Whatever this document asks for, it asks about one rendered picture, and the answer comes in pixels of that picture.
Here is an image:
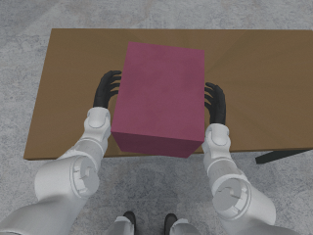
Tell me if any left robot hand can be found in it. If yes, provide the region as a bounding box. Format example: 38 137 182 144
93 70 122 109

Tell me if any right robot upper arm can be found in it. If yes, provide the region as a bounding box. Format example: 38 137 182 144
212 177 301 235

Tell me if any left robot forearm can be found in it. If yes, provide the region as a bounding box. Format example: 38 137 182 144
34 107 112 197

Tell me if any right robot forearm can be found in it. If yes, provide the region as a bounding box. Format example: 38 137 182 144
201 123 251 197

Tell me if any right robot hand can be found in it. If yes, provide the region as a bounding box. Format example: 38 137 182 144
204 82 226 125

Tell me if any left robot upper arm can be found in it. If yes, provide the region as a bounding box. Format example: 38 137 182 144
0 155 100 235

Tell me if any left robot thigh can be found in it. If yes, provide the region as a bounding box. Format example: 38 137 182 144
105 220 134 235

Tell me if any table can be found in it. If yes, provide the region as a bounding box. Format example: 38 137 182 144
23 28 313 165

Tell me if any carton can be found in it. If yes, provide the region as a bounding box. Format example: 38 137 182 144
111 41 204 159

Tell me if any left robot foot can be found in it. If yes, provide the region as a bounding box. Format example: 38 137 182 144
123 211 136 235

